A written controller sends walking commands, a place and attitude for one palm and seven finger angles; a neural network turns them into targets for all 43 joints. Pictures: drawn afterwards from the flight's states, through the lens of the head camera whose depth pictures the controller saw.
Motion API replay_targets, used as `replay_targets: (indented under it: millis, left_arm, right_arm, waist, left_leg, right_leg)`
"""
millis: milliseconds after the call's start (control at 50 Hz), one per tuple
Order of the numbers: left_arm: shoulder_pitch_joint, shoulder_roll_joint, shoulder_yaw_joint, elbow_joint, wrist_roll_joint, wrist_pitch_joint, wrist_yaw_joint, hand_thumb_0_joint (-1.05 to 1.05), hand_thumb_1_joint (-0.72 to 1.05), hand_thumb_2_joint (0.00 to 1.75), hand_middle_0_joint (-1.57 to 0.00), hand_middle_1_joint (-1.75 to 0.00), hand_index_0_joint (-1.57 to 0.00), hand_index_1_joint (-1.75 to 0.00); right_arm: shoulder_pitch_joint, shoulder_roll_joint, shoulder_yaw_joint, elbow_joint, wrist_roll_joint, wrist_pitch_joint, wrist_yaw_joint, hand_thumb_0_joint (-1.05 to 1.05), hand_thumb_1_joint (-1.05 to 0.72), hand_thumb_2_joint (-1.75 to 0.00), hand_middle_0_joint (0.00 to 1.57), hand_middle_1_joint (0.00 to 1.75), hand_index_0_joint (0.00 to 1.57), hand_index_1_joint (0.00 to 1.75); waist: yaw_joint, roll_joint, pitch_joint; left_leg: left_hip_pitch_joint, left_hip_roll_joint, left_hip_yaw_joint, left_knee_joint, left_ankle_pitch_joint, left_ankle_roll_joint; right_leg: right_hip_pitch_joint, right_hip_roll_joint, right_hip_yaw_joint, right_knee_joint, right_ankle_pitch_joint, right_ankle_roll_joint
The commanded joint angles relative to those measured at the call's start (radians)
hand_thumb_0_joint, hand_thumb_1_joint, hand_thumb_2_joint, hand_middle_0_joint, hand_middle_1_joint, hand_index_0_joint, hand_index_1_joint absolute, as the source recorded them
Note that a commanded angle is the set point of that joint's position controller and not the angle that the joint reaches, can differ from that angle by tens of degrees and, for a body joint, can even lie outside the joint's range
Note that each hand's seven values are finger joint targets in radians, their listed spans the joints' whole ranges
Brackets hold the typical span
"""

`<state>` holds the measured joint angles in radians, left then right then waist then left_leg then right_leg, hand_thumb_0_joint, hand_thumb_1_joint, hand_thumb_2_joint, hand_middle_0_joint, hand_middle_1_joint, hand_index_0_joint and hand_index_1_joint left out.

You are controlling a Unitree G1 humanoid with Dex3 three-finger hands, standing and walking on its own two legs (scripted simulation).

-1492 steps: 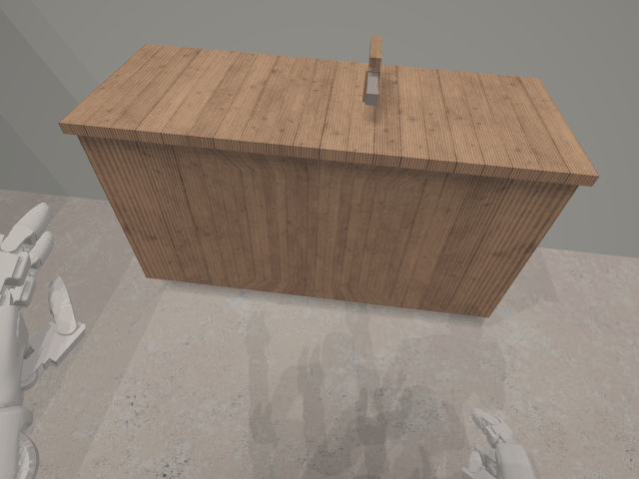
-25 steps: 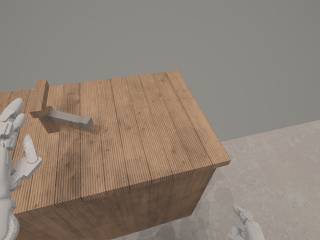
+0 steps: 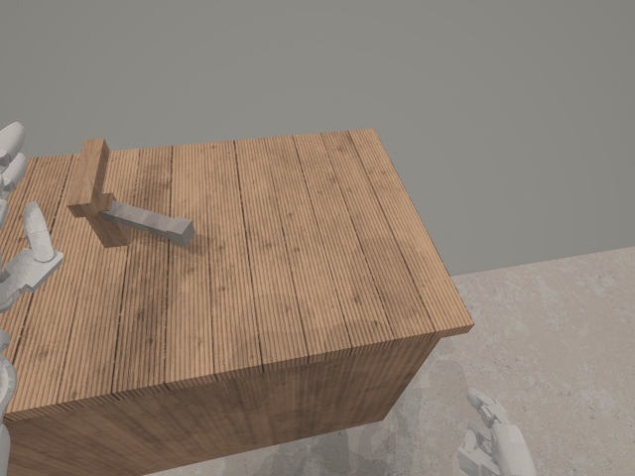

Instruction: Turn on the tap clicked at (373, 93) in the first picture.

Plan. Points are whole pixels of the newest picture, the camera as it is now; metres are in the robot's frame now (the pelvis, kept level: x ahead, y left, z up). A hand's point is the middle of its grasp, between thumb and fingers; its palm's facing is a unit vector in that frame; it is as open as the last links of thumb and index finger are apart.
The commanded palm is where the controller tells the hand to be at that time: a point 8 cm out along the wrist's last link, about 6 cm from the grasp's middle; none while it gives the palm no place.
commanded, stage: look again from close up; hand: left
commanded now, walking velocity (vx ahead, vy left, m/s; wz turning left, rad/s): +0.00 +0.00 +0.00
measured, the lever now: (181, 231) +0.40 +0.26 +0.04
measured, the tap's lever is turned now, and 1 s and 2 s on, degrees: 60 60 60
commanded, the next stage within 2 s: shuffle to correct the standing spot in 0.16 s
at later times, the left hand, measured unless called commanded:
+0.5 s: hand (83, 265) +0.25 +0.27 +0.17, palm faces +0.33 -0.84 -0.42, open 7.4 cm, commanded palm +0.18 +0.31 +0.17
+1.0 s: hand out of the picture +0.16 +0.30 +0.15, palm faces +0.36 -0.83 -0.42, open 7.4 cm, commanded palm +0.09 +0.33 +0.17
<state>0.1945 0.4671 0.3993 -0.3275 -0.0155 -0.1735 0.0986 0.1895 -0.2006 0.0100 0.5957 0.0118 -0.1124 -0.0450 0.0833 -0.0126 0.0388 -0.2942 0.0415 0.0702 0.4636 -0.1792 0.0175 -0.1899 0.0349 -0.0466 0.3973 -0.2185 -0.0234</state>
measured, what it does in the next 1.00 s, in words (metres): steps on the spot: left foot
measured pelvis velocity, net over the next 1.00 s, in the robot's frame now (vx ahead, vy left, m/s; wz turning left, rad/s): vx -0.07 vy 0.06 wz -0.02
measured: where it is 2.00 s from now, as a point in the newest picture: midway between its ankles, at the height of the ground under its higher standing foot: outside the picture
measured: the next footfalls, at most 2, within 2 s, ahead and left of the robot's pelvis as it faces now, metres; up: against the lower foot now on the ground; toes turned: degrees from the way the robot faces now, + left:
left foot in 0.94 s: -0.03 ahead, +0.16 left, +0.00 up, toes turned -1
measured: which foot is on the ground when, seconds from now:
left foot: down 0.00-0.74, up 0.76-0.92, down 0.94-1.00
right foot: down 0.00-1.00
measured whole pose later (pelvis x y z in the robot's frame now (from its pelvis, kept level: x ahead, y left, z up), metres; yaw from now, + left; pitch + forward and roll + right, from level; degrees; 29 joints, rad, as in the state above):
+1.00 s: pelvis -0.07 +0.06 -0.01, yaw -1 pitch +0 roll +1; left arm 0.44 0.42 0.43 -0.53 -0.04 -0.27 0.12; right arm 0.20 -0.20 -0.02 0.61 0.01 -0.16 -0.05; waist 0.02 -0.10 0.13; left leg -0.26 -0.02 0.05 0.55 -0.28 0.02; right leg -0.39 -0.08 0.03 0.62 -0.28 0.03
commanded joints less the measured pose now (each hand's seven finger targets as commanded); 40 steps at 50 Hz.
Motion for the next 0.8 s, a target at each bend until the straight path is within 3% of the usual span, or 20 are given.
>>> replay_targets:
  millis: [0, 40, 100, 140, 160, 240, 320, 360, 380, 460, 540, 560, 580, 640, 660, 700, 720, 740, 760, 780]
  left_arm:
    - [0.073, 0.036, -0.004, -0.27, -0.035, -0.109, -0.011, 0.0, 0.9, 0.9, -0.2, -0.3, -0.2, -0.3]
    - [0.187, 0.023, -0.01, -0.299, -0.041, -0.111, -0.004, 0.0, 0.9, 0.9, -0.2, -0.3, -0.2, -0.3]
    - [0.183, 0.124, 0.099, -0.299, -0.044, -0.121, 0.005, 0.0, 0.9, 0.9, -0.2, -0.3, -0.2, -0.3]
    - [0.147, 0.186, 0.172, -0.332, -0.045, -0.134, 0.013, 0.0, 0.9, 0.9, -0.2, -0.3, -0.2, -0.3]
    - [0.137, 0.149, 0.15, -0.315, -0.051, -0.141, 0.009, 0.0, 0.9, 0.9, -0.2, -0.3, -0.2, -0.3]
    - [0.096, 0.153, 0.146, -0.386, -0.046, -0.155, 0.008, 0.0, 0.9, 0.9, -0.2, -0.3, -0.2, -0.3]
    - [0.175, 0.105, 0.102, -0.416, -0.039, -0.157, 0.013, 0.0, 0.9, 0.9, -0.2, -0.3, -0.2, -0.3]
    - [0.209, 0.074, 0.076, -0.401, -0.031, -0.156, 0.011, 0.0, 0.9, 0.9, -0.2, -0.3, -0.2, -0.3]
    - [0.213, 0.097, 0.096, -0.433, -0.03, -0.158, 0.014, 0.0, 0.9, 0.9, -0.2, -0.3, -0.2, -0.3]
    - [0.256, 0.09, 0.113, -0.402, -0.035, -0.157, 0.008, 0.0, 0.9, 0.9, -0.2, -0.3, -0.2, -0.3]
    - [0.255, 0.142, 0.177, -0.46, -0.043, -0.169, 0.005, 0.0, 0.9, 0.9, -0.2, -0.3, -0.2, -0.3]
    - [0.254, 0.106, 0.144, -0.451, -0.049, -0.172, -0.004, 0.0, 0.9, 0.9, -0.2, -0.3, -0.2, -0.3]
    - [0.233, 0.126, 0.161, -0.492, -0.051, -0.183, -0.004, 0.0, 0.9, 0.9, -0.2, -0.3, -0.2, -0.3]
    - [0.245, 0.139, 0.192, -0.464, -0.05, -0.193, -0.005, 0.0, 0.9, 0.9, -0.2, -0.3, -0.2, -0.3]
    - [0.244, 0.107, 0.16, -0.445, -0.053, -0.195, -0.012, 0.0, 0.9, 0.9, -0.2, -0.3, -0.2, -0.3]
    - [0.213, 0.128, 0.177, -0.453, -0.053, -0.216, -0.012, 0.0, 0.9, 0.9, -0.2, -0.3, -0.2, -0.3]
    - [0.212, 0.139, 0.175, -0.438, -0.052, -0.227, -0.012, 0.0, 0.9, 0.9, -0.2, -0.3, -0.2, -0.3]
    - [0.219, 0.154, 0.194, -0.411, -0.046, -0.223, -0.002, 0.0, 0.9, 0.9, -0.2, -0.3, -0.2, -0.3]
    - [0.203, 0.124, 0.154, -0.418, -0.038, -0.217, 0.002, 0.0, 0.9, 0.9, -0.2, -0.3, -0.2, -0.3]
    - [0.181, 0.126, 0.166, -0.433, -0.039, -0.208, 0.014, 0.0, 0.9, 0.9, -0.2, -0.3, -0.2, -0.3]
  right_arm:
    - [-0.052, -0.128, -0.071, -0.185, 0.016, -0.07, 0.049, 0.0, -0.9, -0.9, 0.2, 0.3, 0.2, 0.3]
    - [-0.082, -0.118, -0.062, -0.185, 0.02, -0.077, 0.058, 0.0, -0.9, -0.9, 0.2, 0.3, 0.2, 0.3]
    - [-0.078, -0.126, -0.056, -0.199, 0.006, -0.078, 0.036, 0.0, -0.9, -0.9, 0.2, 0.3, 0.2, 0.3]
    - [-0.093, -0.126, -0.052, -0.19, 0.007, -0.074, 0.02, 0.0, -0.9, -0.9, 0.2, 0.3, 0.2, 0.3]
    - [-0.079, -0.126, -0.053, -0.193, 0.001, -0.075, 0.013, 0.0, -0.9, -0.9, 0.2, 0.3, 0.2, 0.3]
    - [-0.079, -0.119, -0.047, -0.189, 0.004, -0.096, 0.005, 0.0, -0.9, -0.9, 0.2, 0.3, 0.2, 0.3]
    - [-0.05, -0.13, -0.051, -0.187, -0.005, -0.111, 0.014, 0.0, -0.9, -0.9, 0.2, 0.3, 0.2, 0.3]
    - [-0.04, -0.137, -0.053, -0.174, -0.009, -0.11, 0.024, 0.0, -0.9, -0.9, 0.2, 0.3, 0.2, 0.3]
    - [-0.041, -0.135, -0.057, -0.183, -0.009, -0.108, 0.025, 0.0, -0.9, -0.9, 0.2, 0.3, 0.2, 0.3]
    - [-0.04, -0.132, -0.054, -0.186, -0.012, -0.082, 0.03, 0.0, -0.9, -0.9, 0.2, 0.3, 0.2, 0.3]
    - [-0.062, -0.125, -0.055, -0.211, -0.004, -0.075, 0.024, 0.0, -0.9, -0.9, 0.2, 0.3, 0.2, 0.3]
    - [-0.044, -0.129, -0.053, -0.214, -0.011, -0.07, 0.027, 0.0, -0.9, -0.9, 0.2, 0.3, 0.2, 0.3]
    - [-0.047, -0.129, -0.059, -0.225, -0.008, -0.078, 0.025, 0.0, -0.9, -0.9, 0.2, 0.3, 0.2, 0.3]
    - [-0.055, -0.133, -0.057, -0.214, -0.004, -0.09, 0.02, 0.0, -0.9, -0.9, 0.2, 0.3, 0.2, 0.3]
    - [-0.044, -0.133, -0.056, -0.215, -0.009, -0.085, 0.021, 0.0, -0.9, -0.9, 0.2, 0.3, 0.2, 0.3]
    - [-0.045, -0.136, -0.065, -0.214, -0.003, -0.097, 0.016, 0.0, -0.9, -0.9, 0.2, 0.3, 0.2, 0.3]
    - [-0.028, -0.124, -0.069, -0.206, -0.003, -0.099, 0.017, 0.0, -0.9, -0.9, 0.2, 0.3, 0.2, 0.3]
    - [-0.023, -0.121, -0.077, -0.181, -0.007, -0.092, 0.019, 0.0, -0.9, -0.9, 0.2, 0.3, 0.2, 0.3]
    - [-0.04, -0.102, -0.072, -0.176, -0.019, -0.087, 0.027, 0.0, -0.9, -0.9, 0.2, 0.3, 0.2, 0.3]
    - [-0.051, -0.095, -0.066, -0.176, -0.014, -0.094, 0.025, 0.0, -0.9, -0.9, 0.2, 0.3, 0.2, 0.3]
  waist:
    - [-0.027, 0.109, -0.223]
    - [-0.027, 0.036, -0.186]
    - [-0.039, -0.067, -0.11]
    - [-0.046, -0.01, -0.104]
    - [-0.055, 0.013, -0.105]
    - [-0.054, 0.123, -0.168]
    - [-0.048, 0.101, -0.219]
    - [-0.051, 0.096, -0.229]
    - [-0.051, 0.111, -0.233]
    - [-0.052, 0.116, -0.22]
    - [-0.043, 0.151, -0.215]
    - [-0.051, 0.144, -0.216]
    - [-0.051, 0.163, -0.21]
    - [-0.044, 0.143, -0.202]
    - [-0.051, 0.11, -0.196]
    - [-0.058, 0.01, -0.176]
    - [-0.07, -0.108, -0.163]
    - [-0.061, -0.2, -0.148]
    - [-0.055, -0.242, -0.137]
    - [-0.067, -0.2, -0.138]
  left_leg:
    - [0.197, 0.041, -0.044, -0.022, 0.167, 0.019]
    - [0.177, 0.048, -0.056, -0.045, 0.111, 0.016]
    - [0.111, 0.038, -0.078, -0.075, -0.037, 0.007]
    - [0.127, 0.04, -0.084, -0.083, -0.039, 0.008]
    - [0.116, 0.045, -0.096, -0.098, -0.048, 0.013]
    - [0.171, 0.061, -0.099, -0.092, 0.097, 0.017]
    - [0.21, 0.081, -0.092, -0.009, 0.423, 0.015]
    - [0.223, 0.101, -0.092, 0.003, 0.525, 0.013]
    - [0.224, 0.113, -0.095, 0.016, 0.564, 0.015]
    - [0.167, 0.136, -0.097, 0.017, 0.544, 0.021]
    - [0.124, 0.167, -0.104, 0.027, 0.528, 0.034]
    - [0.099, 0.173, -0.108, 0.019, 0.496, 0.04]
    - [0.079, 0.184, -0.118, 0.025, 0.489, 0.048]
    - [0.025, 0.181, -0.122, 0.036, 0.364, 0.057]
    - [-0.009, 0.168, -0.119, 0.054, 0.278, 0.056]
    - [-0.045, 0.058, -0.081, 0.189, 0.015, 0.025]
    - [-0.026, -0.036, -0.039, 0.32, -0.147, -0.009]
    - [-0.061, -0.088, -0.059, 0.503, -0.238, -0.035]
    - [-0.162, -0.082, -0.124, 0.64, -0.326, -0.035]
    - [-0.179, -0.047, -0.183, 0.643, -0.353, -0.034]
  right_leg:
    - [0.014, -0.121, 0.167, -0.01, 0.245, 0.03]
    - [-0.005, -0.107, 0.137, -0.019, 0.162, 0.018]
    - [-0.049, -0.101, 0.138, -0.079, 0.015, 0.005]
    - [-0.07, -0.099, 0.132, -0.08, 0.002, 0.0]
    - [-0.057, -0.097, 0.121, -0.068, 0.004, -0.001]
    - [0.002, -0.088, 0.089, -0.01, 0.132, 0.004]
    - [0.029, -0.091, 0.076, 0.025, 0.315, 0.011]
    - [0.01, -0.085, 0.055, 0.061, 0.301, 0.01]
    - [0.006, -0.089, 0.057, 0.075, 0.296, 0.01]
    - [-0.007, -0.091, 0.048, 0.111, 0.221, 0.004]
    - [-0.023, -0.093, 0.05, 0.166, 0.164, -0.005]
    - [-0.021, -0.089, 0.041, 0.184, 0.128, -0.004]
    - [-0.012, -0.093, 0.044, 0.196, 0.118, -0.007]
    - [-0.017, -0.099, 0.052, 0.202, 0.088, -0.013]
    - [-0.016, -0.107, 0.065, 0.186, 0.1, -0.015]
    - [-0.077, -0.197, 0.203, 0.091, 0.257, -0.069]
    - [-0.162, -0.312, 0.343, -0.04, 0.271, -0.115]
    - [-0.198, -0.44, 0.493, -0.123, 0.322, -0.197]
    - [-0.143, -0.496, 0.493, -0.112, 0.374, -0.25]
    - [-0.109, -0.484, 0.438, -0.049, 0.432, -0.248]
